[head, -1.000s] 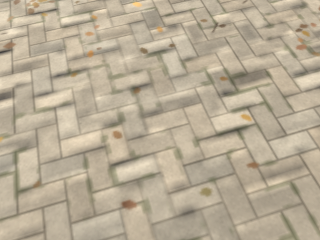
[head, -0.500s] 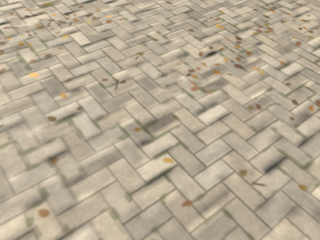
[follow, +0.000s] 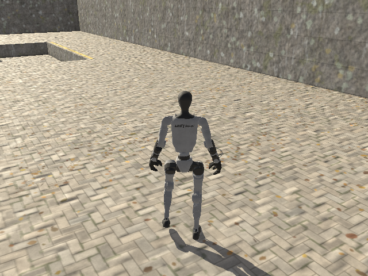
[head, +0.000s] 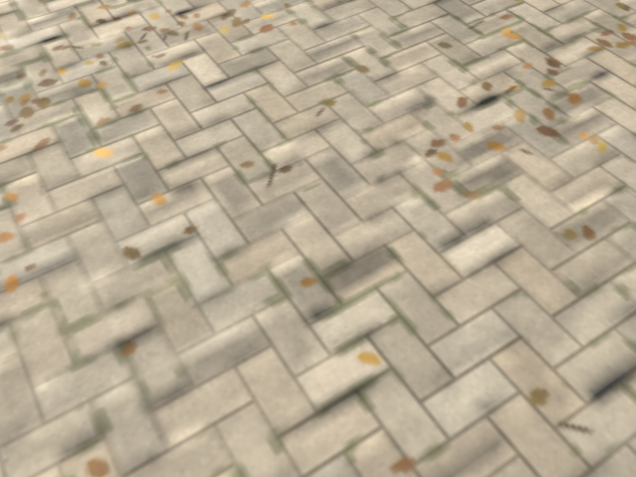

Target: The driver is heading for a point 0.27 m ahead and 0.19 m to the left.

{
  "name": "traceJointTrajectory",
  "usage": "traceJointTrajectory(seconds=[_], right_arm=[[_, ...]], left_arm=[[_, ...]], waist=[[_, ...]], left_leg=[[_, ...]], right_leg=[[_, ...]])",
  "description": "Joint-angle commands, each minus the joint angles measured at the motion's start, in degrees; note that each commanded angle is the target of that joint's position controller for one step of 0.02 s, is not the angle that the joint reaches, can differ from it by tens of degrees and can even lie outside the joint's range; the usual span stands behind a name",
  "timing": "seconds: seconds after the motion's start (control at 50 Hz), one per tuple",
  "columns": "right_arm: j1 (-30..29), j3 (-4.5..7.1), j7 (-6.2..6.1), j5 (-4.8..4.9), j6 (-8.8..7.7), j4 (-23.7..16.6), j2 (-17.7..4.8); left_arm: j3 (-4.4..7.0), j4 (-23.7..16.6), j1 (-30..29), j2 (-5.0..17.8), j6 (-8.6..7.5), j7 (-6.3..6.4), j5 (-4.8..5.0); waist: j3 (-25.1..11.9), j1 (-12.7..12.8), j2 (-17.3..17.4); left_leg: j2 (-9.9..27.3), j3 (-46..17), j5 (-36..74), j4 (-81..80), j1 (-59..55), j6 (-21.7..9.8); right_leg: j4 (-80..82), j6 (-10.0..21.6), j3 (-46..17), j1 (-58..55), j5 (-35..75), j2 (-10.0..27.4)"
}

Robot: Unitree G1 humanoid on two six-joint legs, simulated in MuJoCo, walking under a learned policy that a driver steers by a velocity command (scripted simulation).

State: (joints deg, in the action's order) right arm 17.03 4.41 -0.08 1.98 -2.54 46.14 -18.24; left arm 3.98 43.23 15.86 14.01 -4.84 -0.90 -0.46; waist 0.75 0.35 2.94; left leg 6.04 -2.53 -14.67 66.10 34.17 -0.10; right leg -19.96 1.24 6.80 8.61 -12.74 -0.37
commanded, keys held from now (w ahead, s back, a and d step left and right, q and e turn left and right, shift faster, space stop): w+q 0.20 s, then no key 0.80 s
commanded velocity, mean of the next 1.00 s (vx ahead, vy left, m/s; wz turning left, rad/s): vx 0.21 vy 0.00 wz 0.21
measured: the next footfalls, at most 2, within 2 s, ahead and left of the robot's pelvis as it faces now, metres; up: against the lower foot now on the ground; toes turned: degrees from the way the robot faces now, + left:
left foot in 0.28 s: +0.33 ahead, +0.15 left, +0.00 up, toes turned +13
right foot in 0.70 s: +0.41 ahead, -0.08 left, +0.00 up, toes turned +13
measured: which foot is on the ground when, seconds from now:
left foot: up 0.00-0.26, down 0.28-1.00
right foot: down 0.00-0.30, up 0.32-0.68, down 0.70-1.00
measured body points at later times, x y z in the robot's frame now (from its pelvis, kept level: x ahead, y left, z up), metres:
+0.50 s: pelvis +0.24 +0.06 -0.01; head +0.29 +0.08 +0.44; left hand +0.30 +0.37 -0.13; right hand +0.43 -0.17 -0.11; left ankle +0.29 +0.14 -0.74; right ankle +0.26 -0.11 -0.67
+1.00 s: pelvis +0.33 +0.04 -0.01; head +0.35 +0.04 +0.44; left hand +0.39 +0.32 -0.13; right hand +0.50 -0.19 -0.14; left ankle +0.29 +0.14 -0.74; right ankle +0.37 -0.09 -0.74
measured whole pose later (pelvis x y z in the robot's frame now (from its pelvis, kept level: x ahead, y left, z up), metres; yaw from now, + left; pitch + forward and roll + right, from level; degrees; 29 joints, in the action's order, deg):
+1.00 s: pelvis +0.33 +0.04 -0.01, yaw +13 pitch -1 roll +0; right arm 9.4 1.9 -0.7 -0.5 0.5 50.4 -13.8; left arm 1.9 53.5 7.7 13.4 -0.9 1.3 -0.2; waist 1.9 -0.2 0.2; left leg -1.3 0.2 -16.8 28.4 10.9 -1.0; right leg -29.3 -1.1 -0.6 13.8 -14.8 1.4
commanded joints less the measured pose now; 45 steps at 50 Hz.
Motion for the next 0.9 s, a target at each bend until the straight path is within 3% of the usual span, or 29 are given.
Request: traceJointTrajectory(seconds=[0.02,0.1,0.16,0.2,0.24,0.26,0.28,0.3,0.32,0.34,0.36,0.38,0.4,0.42,0.48,0.54,0.64,0.68,0.7,0.72,0.74,0.76,0.78,0.8,0.84,0.9], right_arm=[[0.4,0.01,0.15,-0.37,0.55,-4.1,0.0],[-8.0,-0.89,1.89,-0.76,-0.02,-7.2,0.6],[-13.2,-1.12,3.08,-0.65,-0.01,-9.9,0.2],[-14.9,-0.77,3.66,-0.71,0.06,-11.6,-1.0],[-11.9,0.36,3.8,-1.46,0.13,-12.2,-2.9],[-4.9,1.63,3.58,-1.63,0.1,-10.7,-5.1],[2.6,3.15,2.72,-1.75,0.17,-9.0,-8.0],[6.2,3.91,1.17,-2.14,0.68,-8.3,-13.1],[2.6,3.2,1.43,-3.04,0.08,-11.1,-15.2],[3.1,2.03,1.98,-2.73,0.2,-11.4,-10.1],[0.4,1.39,2.2,-2.34,-0.09,-10.5,-8.2],[-2.7,0.92,2.15,-1.58,-0.36,-9.9,-6.4],[-5.2,0.42,1.9,-1.61,-0.43,-9.9,-4.7],[-6.8,0.24,1.8,-2.5,-0.46,-10.0,-4.6],[-9.6,0.19,1.66,-3.26,-1.29,-9.2,-4.3],[-10.9,-0.01,0.73,-3.09,-0.72,-7.8,-3.9],[-10.1,-0.57,0.41,-3.38,0.66,-5.1,-3.3],[-11.0,-1.26,0.54,-2.66,0.95,-4.2,-2.0],[-9.3,-1.79,0.59,-2.57,0.88,-3.3,-0.5],[-7.3,-2.19,0.54,-3.37,0.71,-2.9,0.5],[-2.2,-1.85,0.65,-3.65,0.52,-2.1,0.3],[-3.8,-2.24,0.29,-3.77,0.87,-1.9,1.0],[-7.2,-1.78,0.03,-3.39,1.41,-2.1,-1.2],[-8.5,-1.54,-0.33,-2.97,1.94,-2.1,-1.5],[-8.3,-1.48,-0.55,-3.08,2.72,-1.6,-1.6],[-8.3,-1.38,-0.6,-2.67,2.4,-0.3,-1.4]], left_arm=[[1.72,-2.2,-3.5,6.2,-1.94,0.48,-0.32],[2.37,-0.6,-2.4,8.8,-1.73,1.23,0.11],[3.01,0.9,0.2,10.9,-0.95,1.53,1.08],[3.38,1.6,0.9,12.1,-0.02,1.6,1.61],[3.65,1.9,1.1,13.8,1.16,1.98,1.9],[3.55,1.8,0.7,14.2,1.73,2.16,2.05],[2.98,1.7,0.6,13.3,1.66,2.3,2.23],[1.12,0.1,3.4,7.5,1.17,2.07,-0.49],[-0.69,-0.1,10.4,5.0,0.1,1.08,-0.07],[1.04,1.6,5.2,11.9,-0.25,0.72,1.79],[0.84,0.0,0.9,11.1,-0.11,0.74,3.06],[0.44,0.2,-1.0,9.5,0.12,1.49,2.12],[0.71,0.5,-1.8,9.7,0.83,2.07,1.36],[0.82,1.2,-0.4,9.7,1.89,2.31,1.38],[0.46,2.4,2.6,7.3,3.73,3.14,0.64],[-0.18,2.3,-0.4,5.9,4.18,3.37,0.09],[0.08,2.0,-5.6,7.4,4.71,2.91,0.48],[0.04,2.6,-4.7,6.8,4.35,2.64,-0.19],[0.03,2.7,-4.7,7.3,4.11,2.54,-0.91],[0.35,2.3,-4.7,9.8,3.81,2.68,-1.16],[0.96,2.3,-7.2,13.2,3.95,2.96,-0.56],[0.39,3.0,-8.5,9.2,4.13,2.55,-0.09],[-0.15,3.0,-9.1,6.9,4.03,2.09,-0.17],[-0.33,3.4,-9.2,6.7,3.79,1.94,-0.46],[-0.33,4.7,-8.2,7.2,3.07,1.82,-0.18],[-0.43,6.6,-7.2,7.1,2.97,2.18,0.21]], waist=[[2.6,-1.7,-6.9],[5.1,0.7,-5.4],[6.4,2.3,-4.2],[6.0,2.2,-4.5],[2.2,-0.5,-6.6],[-2.1,-4.4,-6.9],[-6.5,-8.7,-5.6],[-13.2,-6.7,7.4],[-26.5,-1.9,14.0],[-28.8,-6.5,1.1],[-19.6,-5.2,1.1],[-12.2,-3.2,-3.4],[-9.0,-1.7,-2.6],[-8.1,0.1,-1.2],[-8.5,2.6,-0.4],[-8.5,2.0,1.4],[-5.7,-0.4,2.8],[-4.8,1.2,2.3],[-4.1,1.3,0.8],[-4.2,-0.2,-2.9],[-3.8,-4.9,-11.2],[-4.6,-3.9,-13.4],[-2.6,-2.1,-10.7],[-2.4,-1.7,-9.0],[-2.5,-1.2,-7.7],[-3.7,-0.4,-5.6]], left_leg=[[2.3,-3.9,6.0,-3.6,6.8,0.6],[1.1,0.3,17.3,-19.6,4.3,-0.3],[0.6,2.1,16.9,-26.0,5.2,-2.2],[-0.9,4.3,13.3,-28.4,4.7,-3.9],[-5.8,7.9,7.7,-29.2,-3.2,-5.8],[-8.6,8.8,8.4,-31.1,-12.4,-7.1],[-9.7,7.3,17.2,-35.6,-26.1,-8.8],[2.5,-8.5,40.5,-32.3,-43.9,-12.2],[18.4,-38.2,45.1,-38.2,-56.8,-26.1],[16.0,-32.0,45.9,-40.6,-53.7,-23.2],[13.6,-22.5,45.7,-40.6,-47.1,-20.7],[10.5,-17.1,43.3,-41.8,-38.1,-17.8],[8.7,-13.8,41.5,-43.7,-31.3,-16.6],[7.6,-11.3,41.4,-45.9,-25.1,-16.0],[6.2,-6.1,44.0,-48.6,-18.4,-16.4],[4.3,-2.7,37.8,-49.2,-18.3,-14.8],[4.6,-5.3,15.0,-50.4,-18.1,-13.2],[3.2,-5.5,7.9,-47.8,-17.2,-10.8],[1.1,-5.1,4.8,-46.1,-16.4,-8.0],[-1.8,-3.6,0.8,-42.6,-15.8,-5.1],[-6.2,-0.4,-4.4,-41.2,-14.3,-3.1],[-6.5,1.3,-2.3,-41.6,-20.0,-1.7],[-6.1,1.1,-0.2,-41.2,-21.5,-1.6],[-5.6,0.8,1.7,-41.0,-21.8,-2.1],[-4.8,-0.3,5.2,-41.5,-21.6,-2.6],[-4.4,-0.4,10.3,-41.2,-22.2,-2.4]], right_leg=[[12.7,9.5,-7.3,-0.9,15.3,15.6],[14.1,8.2,-0.1,-1.1,16.0,14.6],[12.9,7.4,2.1,-6.9,18.1,16.4],[9.4,6.4,3.7,-11.4,26.0,17.1],[-0.7,5.1,4.5,-13.2,49.7,16.5],[-10.6,3.9,4.9,-12.1,55.3,15.0],[-22.8,1.4,6.0,-5.6,50.2,12.3],[-42.7,-1.9,5.7,10.1,8.1,6.9],[-62.3,-4.6,-5.0,24.2,-27.4,-2.4],[-63.6,-4.1,-13.1,23.8,-24.3,0.8],[-60.4,-3.3,-11.7,27.2,-21.4,3.1],[-55.3,-3.4,-10.5,27.8,-17.9,5.4],[-51.7,-3.5,-10.3,25.4,-15.5,6.7],[-50.4,-3.5,-10.4,20.2,-13.3,7.1],[-43.0,-4.9,-9.7,14.6,-9.1,6.5],[-31.1,-5.5,-9.7,12.8,-2.7,6.7],[-18.4,-5.0,-9.4,9.0,1.3,5.5],[-9.4,-3.6,-8.1,3.8,4.9,4.3],[-4.5,-2.7,-9.4,0.8,10.8,5.1],[-3.1,-1.2,-14.1,-1.3,19.6,9.5],[-4.5,1.6,-16.1,-1.2,20.2,12.0],[-3.0,2.3,-15.5,4.5,6.8,10.4],[-2.2,1.0,-14.2,7.4,1.8,8.0],[-2.6,-0.1,-13.0,7.5,2.7,7.0],[-4.0,-0.8,-11.7,5.2,7.4,5.9],[-6.0,-0.6,-10.9,1.9,13.9,5.3]])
